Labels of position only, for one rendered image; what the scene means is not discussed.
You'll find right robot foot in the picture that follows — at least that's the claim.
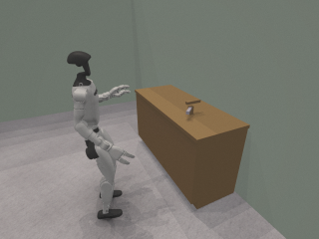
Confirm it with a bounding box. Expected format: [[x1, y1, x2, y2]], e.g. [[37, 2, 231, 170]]
[[97, 208, 123, 219]]

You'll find right robot forearm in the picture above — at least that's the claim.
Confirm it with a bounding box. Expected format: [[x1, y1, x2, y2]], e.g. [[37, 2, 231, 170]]
[[75, 122, 113, 152]]

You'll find left robot hand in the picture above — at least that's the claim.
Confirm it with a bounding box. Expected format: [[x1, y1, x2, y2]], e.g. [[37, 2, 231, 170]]
[[109, 85, 131, 98]]

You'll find tap lever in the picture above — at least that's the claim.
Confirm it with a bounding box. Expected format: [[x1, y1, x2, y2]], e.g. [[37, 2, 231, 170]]
[[185, 107, 192, 115]]

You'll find robot right upper arm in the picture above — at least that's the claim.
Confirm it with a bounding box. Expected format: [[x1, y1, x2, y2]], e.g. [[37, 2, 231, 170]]
[[72, 87, 89, 129]]

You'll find left robot forearm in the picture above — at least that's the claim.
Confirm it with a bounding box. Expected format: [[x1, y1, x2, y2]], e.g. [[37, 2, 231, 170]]
[[98, 92, 112, 103]]

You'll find right robot hand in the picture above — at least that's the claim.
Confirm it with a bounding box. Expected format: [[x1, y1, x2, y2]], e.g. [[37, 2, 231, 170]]
[[108, 145, 135, 165]]

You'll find counter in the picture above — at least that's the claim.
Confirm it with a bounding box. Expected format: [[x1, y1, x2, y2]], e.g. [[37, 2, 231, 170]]
[[135, 85, 250, 209]]

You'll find robot head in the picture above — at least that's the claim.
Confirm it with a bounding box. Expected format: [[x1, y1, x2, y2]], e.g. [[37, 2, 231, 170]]
[[67, 51, 92, 87]]

